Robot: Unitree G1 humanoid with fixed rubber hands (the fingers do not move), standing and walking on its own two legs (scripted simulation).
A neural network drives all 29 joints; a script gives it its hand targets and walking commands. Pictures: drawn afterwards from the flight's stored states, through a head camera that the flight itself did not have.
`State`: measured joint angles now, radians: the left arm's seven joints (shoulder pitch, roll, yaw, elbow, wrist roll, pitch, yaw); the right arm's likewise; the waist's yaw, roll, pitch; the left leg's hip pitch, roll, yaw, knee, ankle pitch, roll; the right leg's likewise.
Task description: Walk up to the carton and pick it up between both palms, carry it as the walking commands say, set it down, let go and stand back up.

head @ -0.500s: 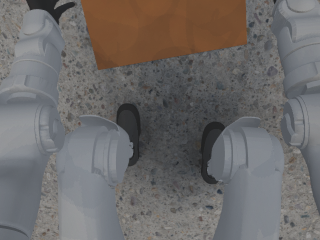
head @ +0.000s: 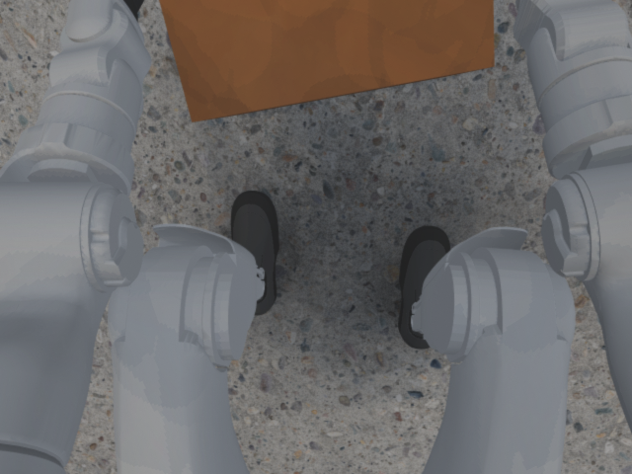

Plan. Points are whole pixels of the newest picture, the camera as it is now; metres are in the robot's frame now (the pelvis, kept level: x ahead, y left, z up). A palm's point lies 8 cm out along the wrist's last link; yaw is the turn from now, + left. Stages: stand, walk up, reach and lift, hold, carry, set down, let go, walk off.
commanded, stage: reach and lift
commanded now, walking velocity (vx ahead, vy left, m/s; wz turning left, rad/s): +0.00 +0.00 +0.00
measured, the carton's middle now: out of the picture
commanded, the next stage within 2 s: none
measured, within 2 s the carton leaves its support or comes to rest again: leaves its support in 0.66 s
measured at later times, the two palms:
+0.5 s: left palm out of the picture +0.51 +0.22 -0.19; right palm out of the picture +0.55 -0.16 -0.20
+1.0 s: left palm out of the picture +0.51 +0.22 -0.16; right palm out of the picture +0.55 -0.16 -0.18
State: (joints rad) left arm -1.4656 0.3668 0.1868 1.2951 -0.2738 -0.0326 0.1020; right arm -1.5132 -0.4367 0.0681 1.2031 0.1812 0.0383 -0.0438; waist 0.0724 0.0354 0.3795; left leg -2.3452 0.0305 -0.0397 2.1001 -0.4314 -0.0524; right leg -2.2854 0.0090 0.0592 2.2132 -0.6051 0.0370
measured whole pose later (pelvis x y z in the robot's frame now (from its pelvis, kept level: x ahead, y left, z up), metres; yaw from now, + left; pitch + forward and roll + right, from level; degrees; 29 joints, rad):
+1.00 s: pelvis +0.00 +0.00 +0.00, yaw -1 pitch +39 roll +2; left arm -1.37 0.33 0.21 1.13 -0.26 0.09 0.12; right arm -1.47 -0.42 0.03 1.16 0.14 0.16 -0.06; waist 0.10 0.01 0.29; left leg -2.36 0.02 -0.05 2.11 -0.44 -0.07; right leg -2.32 0.04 0.06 2.21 -0.58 0.04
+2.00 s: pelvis +0.01 +0.00 +0.06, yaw -2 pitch +47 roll +3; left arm -1.07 0.12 0.49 0.72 0.06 0.29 0.08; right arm -1.28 -0.31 -0.17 1.04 -0.03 0.27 -0.05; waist 0.11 -0.05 -0.07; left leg -2.27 -0.03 -0.07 1.90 -0.46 -0.10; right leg -2.26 0.09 0.08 1.98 -0.55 0.05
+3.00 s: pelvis +0.03 +0.00 +0.18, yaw -4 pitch +47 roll +1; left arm -0.84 0.01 0.51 0.60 0.13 0.34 0.10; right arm -1.03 -0.20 -0.28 0.90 -0.16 0.34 0.00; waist 0.12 -0.04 -0.26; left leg -1.93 -0.05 -0.10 1.52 -0.41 -0.08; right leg -1.90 0.10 0.10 1.57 -0.49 0.05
